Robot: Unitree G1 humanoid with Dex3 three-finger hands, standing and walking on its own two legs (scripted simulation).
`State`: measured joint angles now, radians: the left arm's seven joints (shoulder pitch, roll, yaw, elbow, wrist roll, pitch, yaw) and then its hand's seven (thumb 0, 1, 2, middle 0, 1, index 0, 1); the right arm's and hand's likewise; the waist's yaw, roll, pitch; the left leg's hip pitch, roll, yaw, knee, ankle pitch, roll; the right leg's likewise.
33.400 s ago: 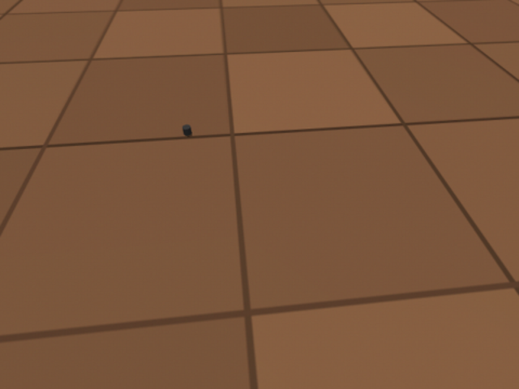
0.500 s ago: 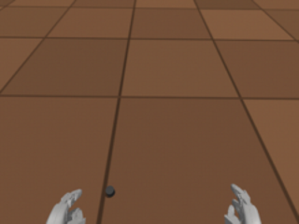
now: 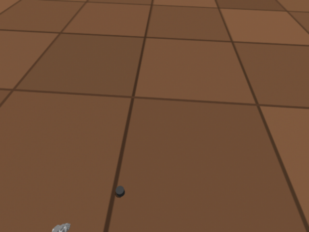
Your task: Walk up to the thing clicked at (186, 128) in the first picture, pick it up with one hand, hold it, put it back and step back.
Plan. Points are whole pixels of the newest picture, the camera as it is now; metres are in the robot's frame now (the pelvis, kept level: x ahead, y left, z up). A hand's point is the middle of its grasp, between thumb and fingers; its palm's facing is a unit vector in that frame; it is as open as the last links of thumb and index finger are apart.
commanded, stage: stand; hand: left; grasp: from above
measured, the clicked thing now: (120, 191) +0.46 +0.23 -0.72
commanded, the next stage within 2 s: none
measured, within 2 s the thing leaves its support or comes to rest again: neither
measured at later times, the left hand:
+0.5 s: hand out of the picture +0.04 +0.23 -0.13, palm faces +0.03 -0.94 -0.33, open 7.4 cm
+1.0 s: hand out of the picture +0.06 +0.22 -0.13, palm faces +0.02 -0.94 -0.33, open 7.4 cm
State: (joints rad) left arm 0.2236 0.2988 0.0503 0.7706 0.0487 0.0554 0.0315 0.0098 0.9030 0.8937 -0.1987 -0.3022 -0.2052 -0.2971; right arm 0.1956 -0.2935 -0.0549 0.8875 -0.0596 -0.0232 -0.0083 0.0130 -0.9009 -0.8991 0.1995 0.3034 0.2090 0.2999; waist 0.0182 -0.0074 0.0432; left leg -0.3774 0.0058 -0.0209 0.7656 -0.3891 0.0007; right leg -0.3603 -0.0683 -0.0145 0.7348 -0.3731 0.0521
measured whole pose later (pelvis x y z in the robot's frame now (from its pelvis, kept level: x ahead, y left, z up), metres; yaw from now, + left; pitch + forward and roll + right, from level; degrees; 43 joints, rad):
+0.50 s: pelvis +0.00 +0.00 +0.03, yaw +1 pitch -4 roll +0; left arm 0.18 0.29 0.03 1.11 0.04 0.01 0.03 0.01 0.90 0.89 -0.20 -0.30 -0.21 -0.30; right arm 0.16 -0.28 -0.04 1.09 -0.03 0.01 -0.01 0.01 -0.90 -0.90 0.20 0.30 0.21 0.30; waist 0.02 0.01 0.07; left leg -0.14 0.00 -0.03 0.44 -0.22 -0.01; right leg -0.12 -0.07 -0.04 0.41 -0.21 0.05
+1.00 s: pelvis +0.00 -0.02 +0.03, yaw +1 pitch -4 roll +0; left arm 0.13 0.30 0.03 1.14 0.02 0.00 0.01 0.01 0.90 0.89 -0.20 -0.30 -0.21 -0.30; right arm 0.14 -0.32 -0.02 1.13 -0.02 0.00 -0.01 0.01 -0.90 -0.90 0.20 0.30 0.21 0.30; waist 0.00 0.02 0.07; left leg -0.11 0.03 -0.04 0.37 -0.19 -0.03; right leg -0.10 -0.04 -0.04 0.36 -0.19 0.03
